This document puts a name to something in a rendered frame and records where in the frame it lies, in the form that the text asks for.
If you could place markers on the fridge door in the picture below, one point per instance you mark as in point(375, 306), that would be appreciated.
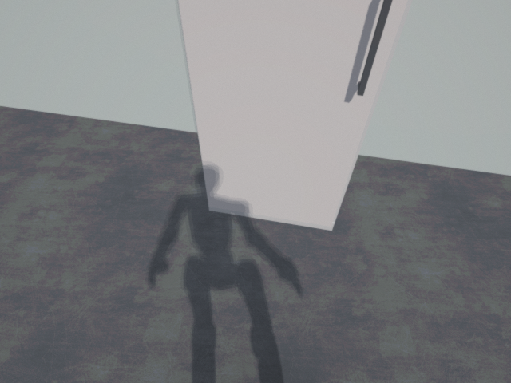
point(274, 86)

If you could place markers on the handle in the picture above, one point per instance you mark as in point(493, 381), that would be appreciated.
point(374, 46)

